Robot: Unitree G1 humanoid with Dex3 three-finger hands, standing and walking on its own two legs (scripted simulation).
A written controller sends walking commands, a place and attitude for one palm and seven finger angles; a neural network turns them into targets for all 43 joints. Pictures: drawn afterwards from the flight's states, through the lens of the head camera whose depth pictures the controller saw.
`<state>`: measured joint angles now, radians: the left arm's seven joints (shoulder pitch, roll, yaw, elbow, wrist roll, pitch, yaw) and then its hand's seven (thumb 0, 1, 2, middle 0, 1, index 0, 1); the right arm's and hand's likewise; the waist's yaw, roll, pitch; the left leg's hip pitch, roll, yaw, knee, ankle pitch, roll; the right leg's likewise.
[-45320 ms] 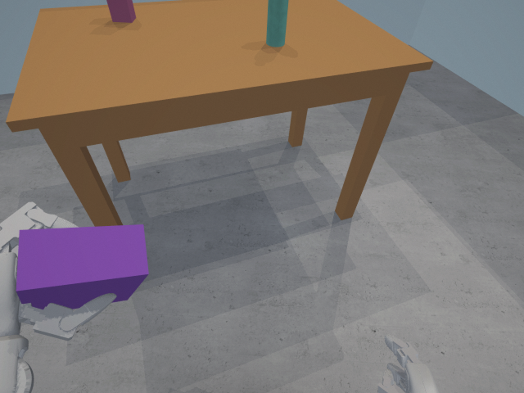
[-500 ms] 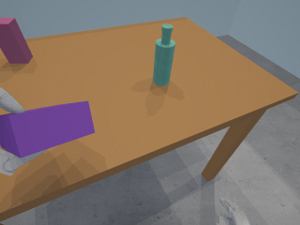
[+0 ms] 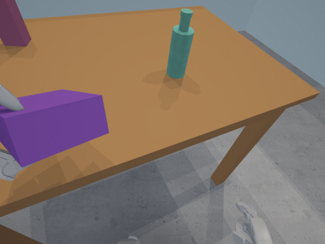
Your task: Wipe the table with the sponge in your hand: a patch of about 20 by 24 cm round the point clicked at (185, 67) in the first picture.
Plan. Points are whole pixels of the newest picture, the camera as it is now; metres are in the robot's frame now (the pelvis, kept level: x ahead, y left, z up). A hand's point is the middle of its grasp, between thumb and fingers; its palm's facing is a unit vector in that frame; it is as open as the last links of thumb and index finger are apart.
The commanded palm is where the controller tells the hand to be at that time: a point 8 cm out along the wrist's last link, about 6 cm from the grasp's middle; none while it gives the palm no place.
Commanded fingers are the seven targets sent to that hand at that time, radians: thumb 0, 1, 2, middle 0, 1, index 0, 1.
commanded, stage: step back with the hand held close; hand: left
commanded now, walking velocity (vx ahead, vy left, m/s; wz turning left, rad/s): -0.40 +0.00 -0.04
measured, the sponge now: (59, 115) +0.26 +0.19 +0.24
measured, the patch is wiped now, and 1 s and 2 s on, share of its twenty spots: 1.00 1.00 1.00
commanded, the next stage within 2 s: stop stepping back and stand still in 0.66 s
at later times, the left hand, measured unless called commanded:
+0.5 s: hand out of the picture +0.14 +0.25 +0.27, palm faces +0.45 -0.80 -0.39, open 9.5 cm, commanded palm +0.07 +0.28 +0.29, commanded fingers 0.00 0.10 1.30 -1.20 -1.60 -1.20 -1.60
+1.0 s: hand out of the picture -0.04 +0.17 +0.28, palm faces +0.40 -0.82 -0.41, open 9.5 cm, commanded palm -0.09 +0.23 +0.29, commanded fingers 0.00 0.10 1.30 -1.20 -1.60 -1.20 -1.60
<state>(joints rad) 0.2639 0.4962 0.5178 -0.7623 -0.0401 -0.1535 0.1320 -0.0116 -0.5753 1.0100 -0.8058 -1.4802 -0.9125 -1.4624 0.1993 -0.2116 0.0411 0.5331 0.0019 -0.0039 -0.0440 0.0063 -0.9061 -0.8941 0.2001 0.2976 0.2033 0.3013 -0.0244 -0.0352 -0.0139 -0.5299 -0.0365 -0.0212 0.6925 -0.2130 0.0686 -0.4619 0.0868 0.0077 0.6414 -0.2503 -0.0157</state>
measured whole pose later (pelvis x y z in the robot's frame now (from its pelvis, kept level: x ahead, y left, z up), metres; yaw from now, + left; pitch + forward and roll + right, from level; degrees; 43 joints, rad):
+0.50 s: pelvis -0.09 +0.00 +0.01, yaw +0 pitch +4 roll -1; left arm 0.29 0.54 0.56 -0.77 -0.07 -0.18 0.11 -0.01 -0.58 1.01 -0.81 -1.48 -0.92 -1.46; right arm 0.14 -0.19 0.01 0.55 0.01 -0.04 -0.03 0.01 -0.91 -0.89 0.20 0.30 0.20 0.30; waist -0.02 -0.11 0.01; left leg -0.40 0.01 0.02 0.61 -0.27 0.03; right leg -0.53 0.05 0.05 0.84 -0.46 0.01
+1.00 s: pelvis -0.24 -0.06 +0.02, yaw +1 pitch +2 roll +1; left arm 0.36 0.51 0.47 -0.69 -0.08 -0.13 0.08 -0.01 -0.58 1.01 -0.81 -1.48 -0.92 -1.46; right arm 0.27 -0.22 0.02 0.62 0.04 0.01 -0.03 0.01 -0.91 -0.89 0.20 0.30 0.20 0.30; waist -0.05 -0.06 -0.11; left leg -0.56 0.01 0.01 1.26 -0.30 -0.02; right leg -0.39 0.02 -0.02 0.54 -0.20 -0.05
